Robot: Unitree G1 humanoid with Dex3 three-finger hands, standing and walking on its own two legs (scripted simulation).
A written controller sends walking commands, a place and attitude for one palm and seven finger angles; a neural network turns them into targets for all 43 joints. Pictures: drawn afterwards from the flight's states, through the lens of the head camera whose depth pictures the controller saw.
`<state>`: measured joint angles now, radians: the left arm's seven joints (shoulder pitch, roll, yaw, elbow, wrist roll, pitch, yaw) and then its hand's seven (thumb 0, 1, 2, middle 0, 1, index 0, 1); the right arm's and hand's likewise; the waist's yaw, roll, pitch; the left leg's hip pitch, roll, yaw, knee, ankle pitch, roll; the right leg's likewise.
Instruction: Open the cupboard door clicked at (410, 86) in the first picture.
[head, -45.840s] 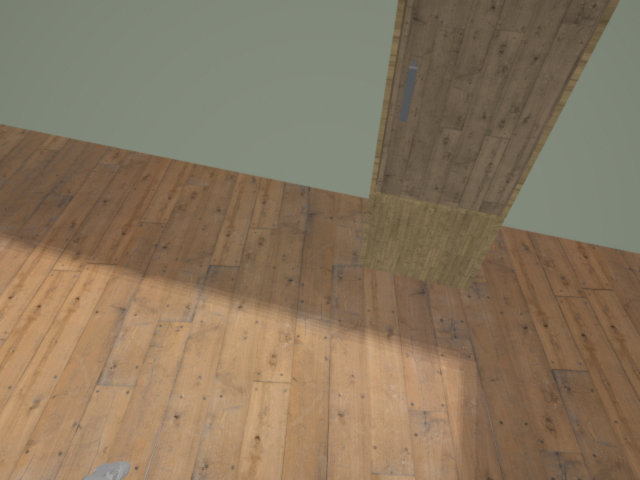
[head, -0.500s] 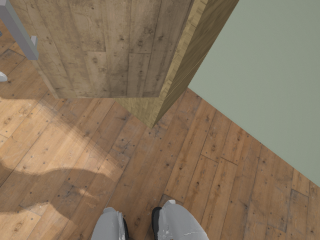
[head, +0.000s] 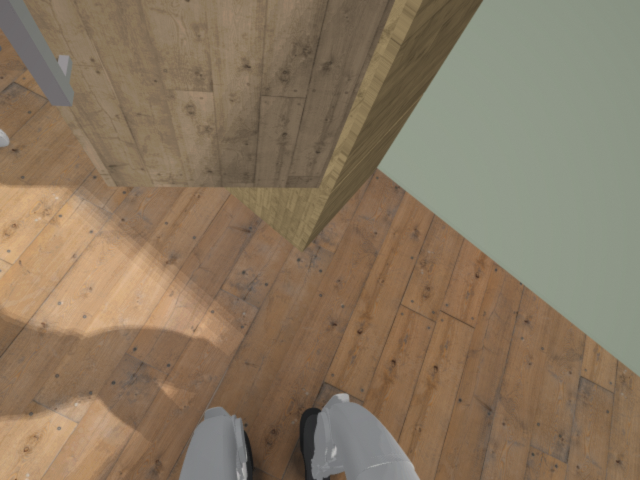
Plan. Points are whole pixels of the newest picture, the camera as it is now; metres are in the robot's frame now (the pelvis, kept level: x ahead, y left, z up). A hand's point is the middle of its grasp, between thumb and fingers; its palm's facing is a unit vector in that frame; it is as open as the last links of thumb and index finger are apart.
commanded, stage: move the hooked fingers beside the handle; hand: left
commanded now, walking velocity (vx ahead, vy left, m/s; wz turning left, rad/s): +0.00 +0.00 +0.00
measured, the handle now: (36, 33) +0.57 +0.24 +0.09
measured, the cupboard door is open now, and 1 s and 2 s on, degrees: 44 44 44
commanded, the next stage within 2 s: slide the fingers in behind the handle in 0.38 s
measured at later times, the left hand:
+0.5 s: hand out of the picture +0.51 +0.30 +0.09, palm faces -0.02 -1.00 +0.00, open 14.0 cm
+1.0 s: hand (0, 75) +0.52 +0.26 +0.09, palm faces -0.02 -1.00 -0.01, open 14.0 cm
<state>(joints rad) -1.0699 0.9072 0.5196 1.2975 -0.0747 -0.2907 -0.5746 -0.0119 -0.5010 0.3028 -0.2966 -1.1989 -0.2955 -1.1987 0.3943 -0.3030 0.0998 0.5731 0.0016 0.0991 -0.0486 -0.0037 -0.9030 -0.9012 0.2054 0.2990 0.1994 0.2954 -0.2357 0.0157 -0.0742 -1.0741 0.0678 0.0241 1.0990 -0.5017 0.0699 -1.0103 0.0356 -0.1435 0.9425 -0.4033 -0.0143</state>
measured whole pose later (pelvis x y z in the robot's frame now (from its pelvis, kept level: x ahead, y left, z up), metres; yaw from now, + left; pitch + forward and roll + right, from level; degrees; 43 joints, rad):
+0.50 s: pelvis +0.01 +0.00 +0.01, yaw +0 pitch +26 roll -7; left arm -0.96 0.86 0.54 1.24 -0.10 -0.29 -0.57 -0.01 -0.50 0.30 -0.30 -1.20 -0.30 -1.20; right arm 0.43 -0.29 0.09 0.58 -0.01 0.11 -0.03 0.00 -0.90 -0.90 0.21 0.30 0.20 0.30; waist -0.22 0.02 -0.10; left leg -1.02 0.07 0.03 1.06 -0.50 0.07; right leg -0.96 0.04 -0.13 0.90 -0.40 -0.01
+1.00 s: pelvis +0.00 +0.00 +0.01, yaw +0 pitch +25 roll -6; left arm -0.98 0.78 0.50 1.24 -0.09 -0.31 -0.48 -0.01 -0.50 0.30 -0.30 -1.20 -0.30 -1.20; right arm 0.42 -0.28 0.09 0.58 0.00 0.10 -0.02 0.00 -0.90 -0.90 0.21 0.30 0.20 0.30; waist -0.22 0.03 -0.09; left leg -1.00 0.07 0.04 1.05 -0.49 0.07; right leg -0.95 0.04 -0.12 0.91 -0.39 -0.02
